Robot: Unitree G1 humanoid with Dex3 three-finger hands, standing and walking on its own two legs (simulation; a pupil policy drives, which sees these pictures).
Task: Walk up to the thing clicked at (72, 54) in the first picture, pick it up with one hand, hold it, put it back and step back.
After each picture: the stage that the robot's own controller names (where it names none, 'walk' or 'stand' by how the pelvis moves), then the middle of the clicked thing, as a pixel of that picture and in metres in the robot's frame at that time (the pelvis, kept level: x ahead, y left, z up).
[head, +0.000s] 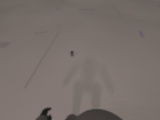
stand; (72, 53) +1.32 +0.39 -0.72
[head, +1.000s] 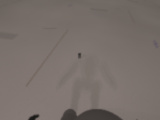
walk; (79, 55) +1.22 +0.16 -0.70
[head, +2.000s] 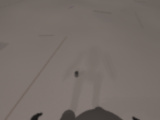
walk; (76, 74) +0.76 +0.16 -0.71
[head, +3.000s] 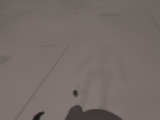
walk; (75, 93) +0.45 +0.23 -0.70
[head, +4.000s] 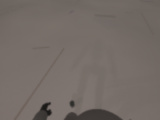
stand; (72, 104) +0.30 +0.18 -0.72
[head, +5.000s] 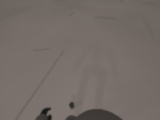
stand; (71, 105) +0.30 +0.19 -0.73
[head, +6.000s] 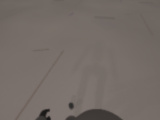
stand; (71, 106) +0.29 +0.20 -0.73
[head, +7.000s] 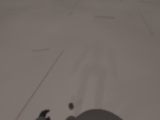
stand; (71, 106) +0.28 +0.20 -0.73
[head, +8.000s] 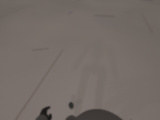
go down; (71, 105) +0.28 +0.20 -0.73
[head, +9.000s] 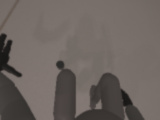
go down; (60, 65) +0.38 +0.22 -0.30
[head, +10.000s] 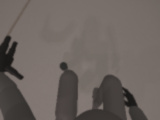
approach; (64, 67) +0.37 +0.22 -0.30
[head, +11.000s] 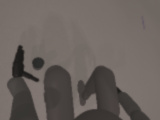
close in; (38, 64) +0.36 +0.25 -0.22
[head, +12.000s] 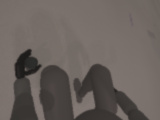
close; (31, 64) +0.36 +0.26 -0.22
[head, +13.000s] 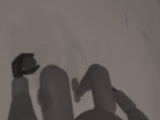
lift; (28, 64) +0.35 +0.26 -0.22
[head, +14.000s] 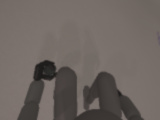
lift; (49, 70) +0.29 +0.26 -0.13
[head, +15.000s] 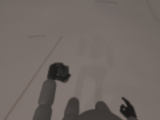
lift; (63, 74) +0.32 +0.18 +0.03
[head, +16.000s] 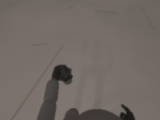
hold; (66, 76) +0.32 +0.17 +0.01
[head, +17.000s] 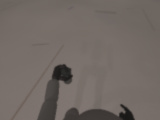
hold; (66, 75) +0.32 +0.17 +0.01
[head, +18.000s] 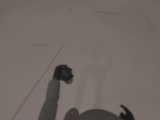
hold; (67, 76) +0.32 +0.16 +0.01
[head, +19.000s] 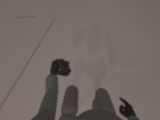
crouch; (65, 69) +0.37 +0.18 -0.06
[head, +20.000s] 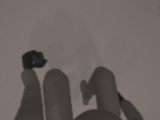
lower; (39, 60) +0.38 +0.25 -0.20
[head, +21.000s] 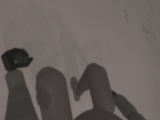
lower; (22, 58) +0.39 +0.28 -0.22
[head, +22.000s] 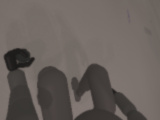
lower; (23, 58) +0.39 +0.28 -0.22
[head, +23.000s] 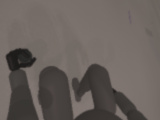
lower; (25, 58) +0.38 +0.28 -0.22
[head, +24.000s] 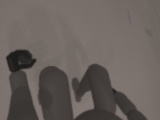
loosen; (25, 59) +0.38 +0.28 -0.22
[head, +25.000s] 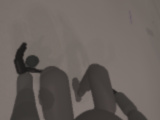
withdraw; (31, 63) +0.36 +0.25 -0.22
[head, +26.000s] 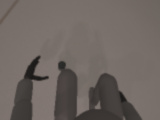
walk; (61, 66) +0.38 +0.21 -0.28
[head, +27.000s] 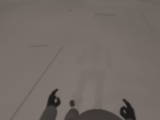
stand; (72, 103) +0.31 +0.16 -0.65
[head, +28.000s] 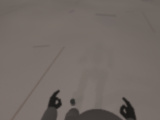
stand; (72, 102) +0.33 +0.17 -0.66
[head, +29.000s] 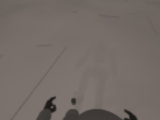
stand; (73, 101) +0.33 +0.16 -0.69
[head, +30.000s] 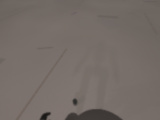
walk; (75, 102) +0.34 +0.16 -0.72
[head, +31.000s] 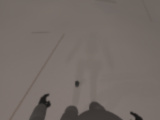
walk; (77, 84) +0.47 +0.10 -0.71
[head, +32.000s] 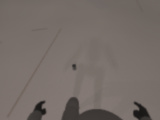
walk; (74, 67) +0.75 +0.25 -0.68
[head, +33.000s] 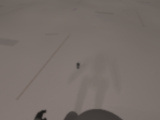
stand; (78, 65) +0.98 +0.21 -0.71
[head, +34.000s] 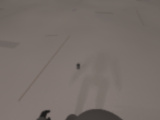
stand; (78, 66) +0.98 +0.21 -0.73
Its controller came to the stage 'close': yes
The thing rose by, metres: 0.71
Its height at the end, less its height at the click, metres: +0.00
